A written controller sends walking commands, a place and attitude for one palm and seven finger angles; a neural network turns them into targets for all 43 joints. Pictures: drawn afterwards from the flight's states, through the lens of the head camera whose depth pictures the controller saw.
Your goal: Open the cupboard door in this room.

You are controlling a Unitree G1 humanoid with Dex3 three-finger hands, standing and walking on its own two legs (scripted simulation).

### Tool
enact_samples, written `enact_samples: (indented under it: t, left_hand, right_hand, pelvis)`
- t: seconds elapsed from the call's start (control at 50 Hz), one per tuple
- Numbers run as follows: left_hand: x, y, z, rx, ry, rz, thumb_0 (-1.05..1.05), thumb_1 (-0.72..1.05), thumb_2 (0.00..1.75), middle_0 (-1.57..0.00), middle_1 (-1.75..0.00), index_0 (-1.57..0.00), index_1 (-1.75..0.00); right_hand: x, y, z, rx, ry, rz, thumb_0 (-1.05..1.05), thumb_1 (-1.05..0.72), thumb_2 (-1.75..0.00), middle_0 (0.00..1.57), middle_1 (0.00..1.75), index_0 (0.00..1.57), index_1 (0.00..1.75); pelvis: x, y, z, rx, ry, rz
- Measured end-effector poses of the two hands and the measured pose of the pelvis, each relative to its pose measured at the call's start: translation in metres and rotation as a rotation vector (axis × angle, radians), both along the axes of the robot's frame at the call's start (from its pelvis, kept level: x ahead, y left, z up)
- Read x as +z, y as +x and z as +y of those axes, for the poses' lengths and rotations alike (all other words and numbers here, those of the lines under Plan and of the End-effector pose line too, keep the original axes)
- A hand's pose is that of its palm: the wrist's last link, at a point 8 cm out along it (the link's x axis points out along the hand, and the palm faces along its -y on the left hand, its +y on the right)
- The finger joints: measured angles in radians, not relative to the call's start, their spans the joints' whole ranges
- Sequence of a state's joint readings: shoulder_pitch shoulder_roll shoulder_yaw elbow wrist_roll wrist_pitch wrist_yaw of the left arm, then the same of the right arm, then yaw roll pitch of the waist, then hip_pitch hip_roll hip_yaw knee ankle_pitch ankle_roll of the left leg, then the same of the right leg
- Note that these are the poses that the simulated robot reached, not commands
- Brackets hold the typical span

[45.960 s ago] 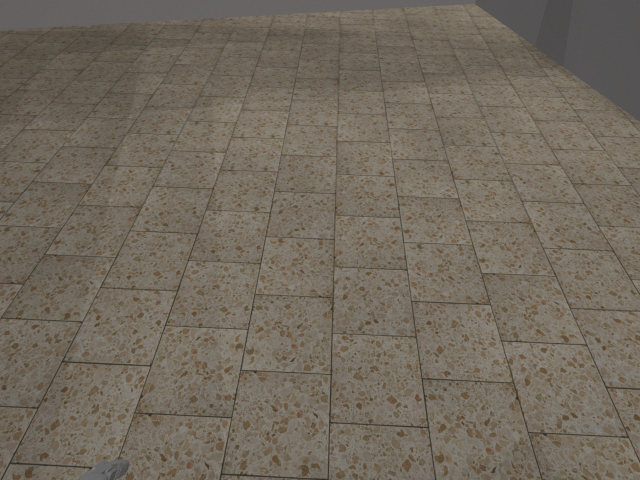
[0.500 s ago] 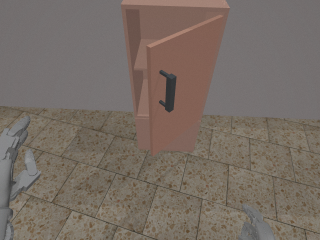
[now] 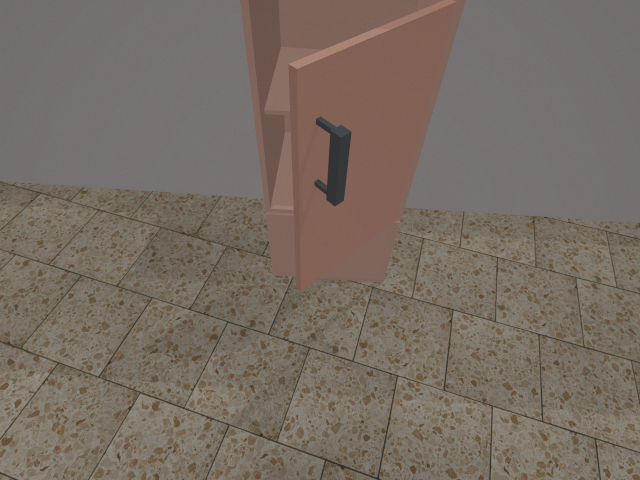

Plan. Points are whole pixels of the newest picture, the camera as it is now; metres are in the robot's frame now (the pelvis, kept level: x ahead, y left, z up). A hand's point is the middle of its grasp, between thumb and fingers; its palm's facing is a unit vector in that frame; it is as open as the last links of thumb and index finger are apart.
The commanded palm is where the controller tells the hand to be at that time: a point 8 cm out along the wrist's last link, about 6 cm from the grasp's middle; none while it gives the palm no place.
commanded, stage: let the arm hang, fingers relaxed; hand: left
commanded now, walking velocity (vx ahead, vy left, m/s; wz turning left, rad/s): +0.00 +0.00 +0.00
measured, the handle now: (329, 162) +0.59 +0.03 +0.03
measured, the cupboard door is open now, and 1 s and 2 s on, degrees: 46 46 46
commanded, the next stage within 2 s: look to check the result in 0.56 s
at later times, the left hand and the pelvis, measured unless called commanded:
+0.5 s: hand out of the picture +0.09 +0.20 -0.16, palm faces +0.00 -0.96 -0.28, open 7.3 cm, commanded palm none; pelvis +0.02 -0.01 +0.00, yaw +0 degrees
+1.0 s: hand out of the picture +0.08 +0.21 -0.16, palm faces -0.02 -0.95 -0.31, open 7.3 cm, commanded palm none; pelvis +0.04 -0.02 +0.01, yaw -1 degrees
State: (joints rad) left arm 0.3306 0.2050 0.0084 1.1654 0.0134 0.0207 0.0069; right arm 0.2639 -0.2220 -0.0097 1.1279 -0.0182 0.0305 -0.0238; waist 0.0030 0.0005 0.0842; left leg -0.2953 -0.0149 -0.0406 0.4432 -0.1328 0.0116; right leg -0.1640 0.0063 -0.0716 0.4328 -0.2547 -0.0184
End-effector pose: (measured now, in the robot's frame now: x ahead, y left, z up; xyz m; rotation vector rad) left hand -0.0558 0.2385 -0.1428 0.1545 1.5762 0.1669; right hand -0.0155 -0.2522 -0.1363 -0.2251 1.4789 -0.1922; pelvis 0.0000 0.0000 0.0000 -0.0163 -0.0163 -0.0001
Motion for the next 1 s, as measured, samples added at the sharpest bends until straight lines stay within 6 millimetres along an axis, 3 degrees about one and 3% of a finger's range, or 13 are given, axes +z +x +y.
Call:
enact_samples:
  t: [0.1, 0.22, 0.38, 0.5, 0.72, 1.0]
  left_hand:
    - [0.008, 0.011, 0.015, -0.001, 0.062, -0.028, 0.0, 0.91, 0.9, -0.2, -0.3, -0.21, -0.3]
    - [0.013, 0.054, 0.023, -0.027, 0.102, -0.14, 0.0, 0.91, 0.9, -0.2, -0.3, -0.2, -0.3]
    - [0.019, 0.114, 0.016, -0.067, 0.098, -0.287, 0.0, 0.91, 0.9, -0.2, -0.3, -0.2, -0.3]
    - [0.021, 0.141, 0.009, -0.09, 0.085, -0.338, 0.0, 0.91, 0.9, -0.2, -0.3, -0.21, -0.3]
    - [0.02, 0.147, 0.009, -0.103, 0.093, -0.303, 0.0, 0.91, 0.9, -0.2, -0.3, -0.21, -0.3]
    - [0.02, 0.137, 0.013, -0.094, 0.107, -0.24, 0.0, 0.91, 0.9, -0.2, -0.3, -0.21, -0.3]
  right_hand:
    - [-0.009, 0.01, 0.013, -0.004, 0.049, -0.027, 0.01, -0.91, -0.9, 0.2, 0.3, 0.2, 0.3]
    - [-0.014, 0.038, 0.017, 0.01, 0.08, -0.098, 0.01, -0.91, -0.9, 0.2, 0.3, 0.2, 0.3]
    - [-0.009, 0.074, 0.001, 0.027, 0.056, -0.186, 0.01, -0.91, -0.9, 0.2, 0.3, 0.2, 0.3]
    - [-0.001, 0.09, -0.018, 0.034, 0.016, -0.215, 0.01, -0.91, -0.9, 0.2, 0.3, 0.2, 0.3]
    - [0.006, 0.093, -0.039, 0.033, -0.027, -0.19, 0.01, -0.91, -0.9, 0.2, 0.3, 0.2, 0.3]
    - [0.003, 0.094, -0.035, 0.031, -0.01, -0.152, 0.01, -0.91, -0.9, 0.2, 0.3, 0.2, 0.3]
  pelvis:
    - [0.0, 0.003, -0.002, 0.001, 0.004, -0.006]
    - [0.001, 0.006, -0.004, 0.003, 0.012, -0.011]
    - [0.002, 0.014, -0.008, 0.0, 0.019, -0.015]
    - [0.004, 0.02, -0.012, -0.004, 0.021, -0.015]
    - [0.005, 0.028, -0.018, -0.014, 0.02, -0.01]
    - [0.006, 0.036, -0.02, -0.018, 0.021, -0.004]
